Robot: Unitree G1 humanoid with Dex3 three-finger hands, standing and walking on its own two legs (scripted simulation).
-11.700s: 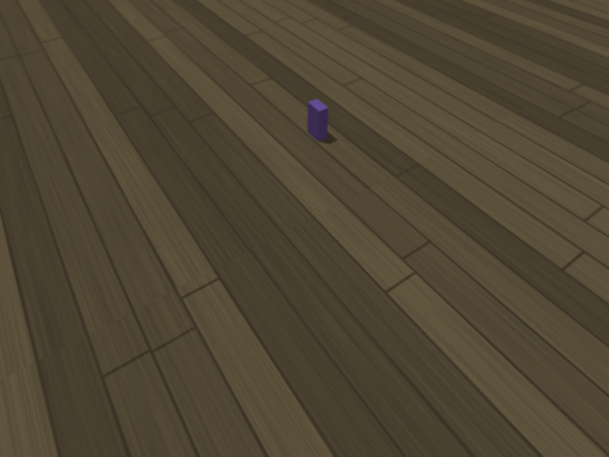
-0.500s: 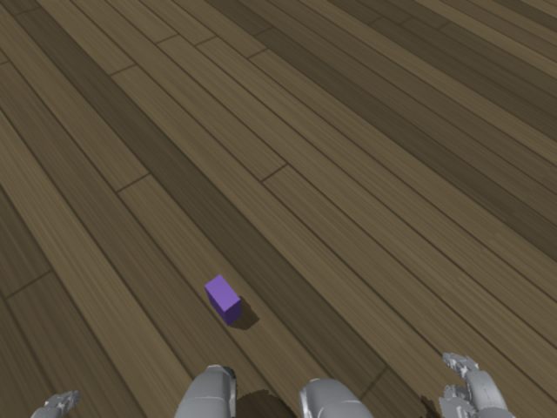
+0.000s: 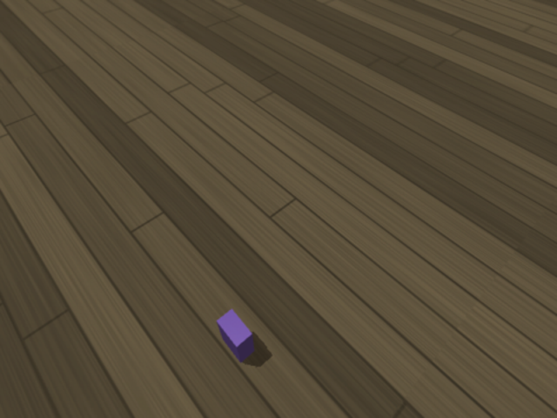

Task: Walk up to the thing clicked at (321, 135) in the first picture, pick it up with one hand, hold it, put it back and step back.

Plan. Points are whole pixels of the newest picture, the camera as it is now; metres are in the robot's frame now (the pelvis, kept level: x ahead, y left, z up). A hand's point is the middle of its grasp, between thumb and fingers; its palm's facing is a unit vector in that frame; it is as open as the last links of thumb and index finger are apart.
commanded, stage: walk up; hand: left
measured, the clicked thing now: (236, 336) +0.43 +0.13 -0.67
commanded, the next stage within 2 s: stand in 1.10 s
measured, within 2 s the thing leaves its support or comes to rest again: neither
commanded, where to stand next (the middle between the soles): +0.03 -0.03 m, yaw +1 degrees
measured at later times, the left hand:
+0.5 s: hand out of the picture +0.14 +0.23 -0.14, palm faces -0.02 -0.92 -0.39, open 7.4 cm
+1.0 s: hand out of the picture -0.06 +0.24 -0.15, palm faces +0.02 -0.94 -0.35, open 7.4 cm
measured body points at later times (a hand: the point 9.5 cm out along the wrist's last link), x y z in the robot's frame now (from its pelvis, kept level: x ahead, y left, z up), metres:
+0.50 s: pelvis +0.02 -0.02 +0.00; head +0.12 -0.04 +0.43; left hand +0.15 +0.28 -0.12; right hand +0.15 -0.32 -0.14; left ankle -0.02 +0.10 -0.66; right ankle +0.14 -0.11 -0.73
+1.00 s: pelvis -0.06 -0.05 +0.01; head -0.05 -0.02 +0.46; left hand -0.06 +0.29 -0.12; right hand +0.02 -0.38 -0.08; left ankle -0.07 +0.08 -0.72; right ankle -0.07 -0.19 -0.69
